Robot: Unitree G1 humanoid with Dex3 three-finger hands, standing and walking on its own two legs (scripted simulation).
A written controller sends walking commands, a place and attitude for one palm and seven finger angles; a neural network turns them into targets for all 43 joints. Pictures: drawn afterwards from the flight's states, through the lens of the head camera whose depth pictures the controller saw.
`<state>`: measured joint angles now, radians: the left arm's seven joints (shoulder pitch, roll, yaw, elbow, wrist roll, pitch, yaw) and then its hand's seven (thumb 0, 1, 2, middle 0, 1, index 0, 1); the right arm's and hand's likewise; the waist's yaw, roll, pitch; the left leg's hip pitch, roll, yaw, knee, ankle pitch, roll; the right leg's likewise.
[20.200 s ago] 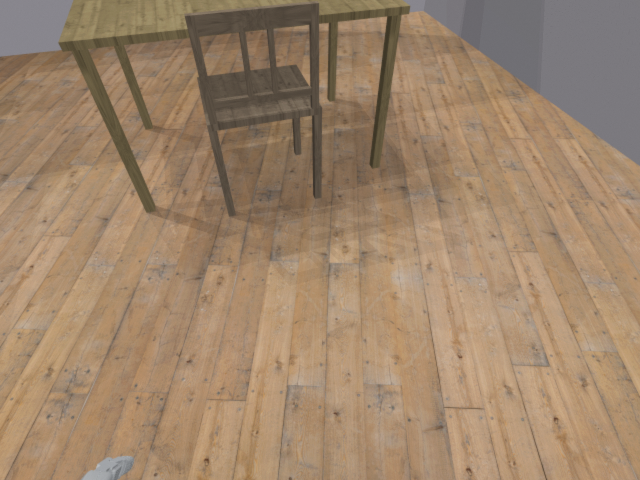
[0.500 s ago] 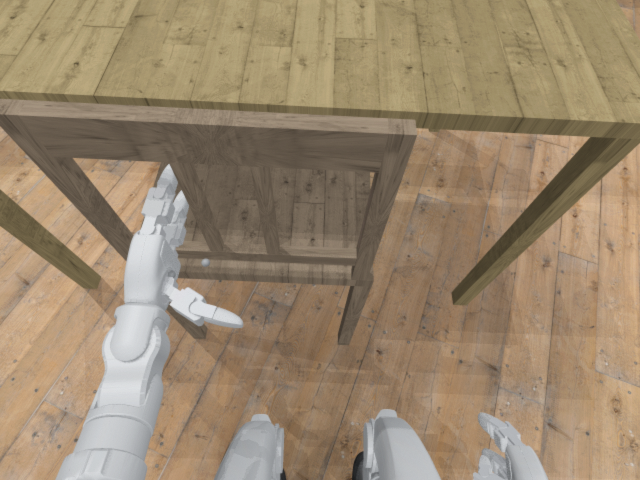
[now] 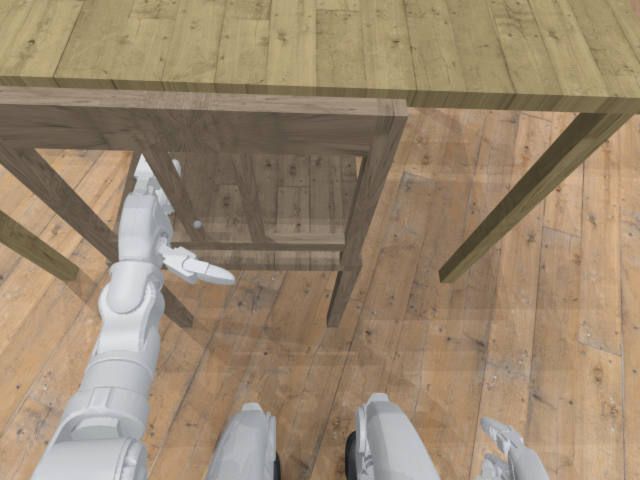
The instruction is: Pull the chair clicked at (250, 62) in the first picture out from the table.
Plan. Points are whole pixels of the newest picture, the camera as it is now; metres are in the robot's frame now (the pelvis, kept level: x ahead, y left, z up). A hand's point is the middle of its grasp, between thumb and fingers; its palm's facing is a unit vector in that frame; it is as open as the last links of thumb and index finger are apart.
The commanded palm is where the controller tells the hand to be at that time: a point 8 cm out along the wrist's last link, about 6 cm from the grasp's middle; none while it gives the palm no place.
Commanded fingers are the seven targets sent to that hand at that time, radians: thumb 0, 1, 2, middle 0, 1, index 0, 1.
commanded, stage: push the fingers through the gap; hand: left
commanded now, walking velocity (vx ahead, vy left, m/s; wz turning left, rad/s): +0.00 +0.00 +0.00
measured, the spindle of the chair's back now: (179, 199) +0.46 +0.17 +0.01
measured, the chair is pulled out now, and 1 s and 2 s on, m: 0.00 0.00 0.01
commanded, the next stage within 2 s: hook a spindle and tug to test in 0.54 s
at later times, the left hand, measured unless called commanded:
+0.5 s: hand (195, 213) +0.43 +0.15 +0.02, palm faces -0.01 -1.00 -0.04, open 16.9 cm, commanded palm +0.41 +0.20 +0.02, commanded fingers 0.00 -0.50 0.30 -0.06 -0.08 -0.06 -0.08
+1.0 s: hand (197, 209) +0.44 +0.15 +0.02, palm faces +0.00 -1.00 -0.03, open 15.4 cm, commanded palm +0.41 +0.19 +0.02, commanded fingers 0.00 -0.28 0.40 -0.39 -1.12 -0.39 -1.12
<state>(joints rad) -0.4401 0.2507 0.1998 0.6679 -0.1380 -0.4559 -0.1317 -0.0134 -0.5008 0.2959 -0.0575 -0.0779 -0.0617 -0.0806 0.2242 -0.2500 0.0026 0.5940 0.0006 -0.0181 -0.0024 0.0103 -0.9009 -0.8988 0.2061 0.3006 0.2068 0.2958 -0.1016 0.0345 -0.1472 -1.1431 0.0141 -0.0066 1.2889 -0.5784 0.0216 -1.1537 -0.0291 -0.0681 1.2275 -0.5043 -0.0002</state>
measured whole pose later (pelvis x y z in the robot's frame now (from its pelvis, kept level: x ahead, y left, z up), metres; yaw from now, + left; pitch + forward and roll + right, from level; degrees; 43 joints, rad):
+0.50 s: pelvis +0.00 +0.00 +0.00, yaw -1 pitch +25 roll -2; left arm -0.49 0.26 0.24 0.76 -0.11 -0.51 -0.10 -0.01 -0.50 0.30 -0.06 -0.08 -0.06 -0.08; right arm 0.26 -0.25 0.00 0.61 -0.01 0.02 0.01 0.01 -0.90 -0.90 0.21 0.30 0.21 0.30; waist -0.12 0.03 -0.15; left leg -1.13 0.02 0.01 1.27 -0.57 0.03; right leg -1.15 -0.02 -0.06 1.21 -0.49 0.00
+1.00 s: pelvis +0.00 +0.00 +0.00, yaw +0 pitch +25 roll -2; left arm -0.55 0.26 0.23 0.81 -0.12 -0.50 -0.10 -0.01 -0.49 0.30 -0.23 -0.61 -0.24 -0.62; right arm 0.25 -0.25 0.00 0.61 -0.01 0.03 0.01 0.01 -0.90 -0.90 0.21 0.30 0.21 0.30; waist -0.11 0.04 -0.15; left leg -1.16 0.01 0.00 1.28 -0.57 0.02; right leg -1.17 -0.03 -0.06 1.22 -0.50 0.00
